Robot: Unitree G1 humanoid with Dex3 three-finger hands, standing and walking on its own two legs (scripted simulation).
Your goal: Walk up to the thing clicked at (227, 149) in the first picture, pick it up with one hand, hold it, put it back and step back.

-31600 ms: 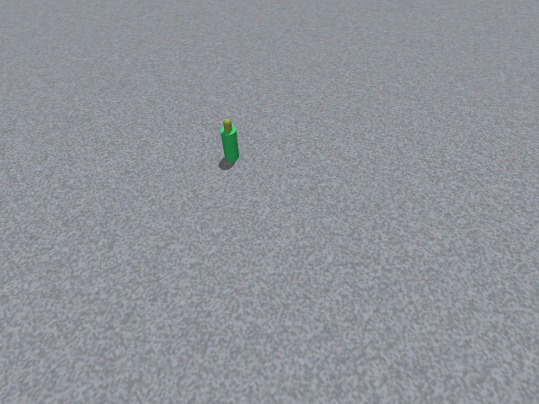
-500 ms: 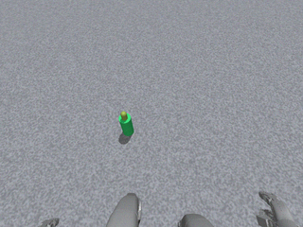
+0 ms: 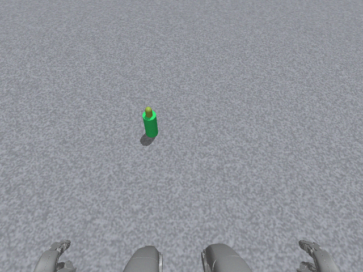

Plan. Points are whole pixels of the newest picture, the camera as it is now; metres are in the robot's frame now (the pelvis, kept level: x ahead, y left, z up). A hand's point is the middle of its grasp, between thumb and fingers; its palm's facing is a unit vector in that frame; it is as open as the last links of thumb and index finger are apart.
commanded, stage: step back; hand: left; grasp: from the side
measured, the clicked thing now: (150, 121) +0.92 +0.21 -0.63
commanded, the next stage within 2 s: stand in 1.30 s
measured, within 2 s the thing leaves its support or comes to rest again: neither
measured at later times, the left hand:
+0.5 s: hand out of the picture -0.09 +0.26 -0.14, palm faces +0.07 -0.90 -0.43, open 7.4 cm
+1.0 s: hand out of the picture -0.05 +0.27 -0.15, palm faces +0.09 -0.93 -0.36, open 7.4 cm
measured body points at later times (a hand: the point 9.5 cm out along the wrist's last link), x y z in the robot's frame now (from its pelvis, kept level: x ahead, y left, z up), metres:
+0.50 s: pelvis -0.12 -0.03 +0.00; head -0.10 -0.04 +0.45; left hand -0.09 +0.30 -0.11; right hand -0.05 -0.33 -0.13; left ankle -0.12 +0.10 -0.72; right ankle -0.09 -0.14 -0.72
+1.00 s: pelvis -0.10 +0.00 +0.00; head -0.07 +0.00 +0.45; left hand -0.06 +0.31 -0.12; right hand +0.01 -0.31 -0.12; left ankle -0.06 +0.12 -0.72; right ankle -0.09 -0.14 -0.72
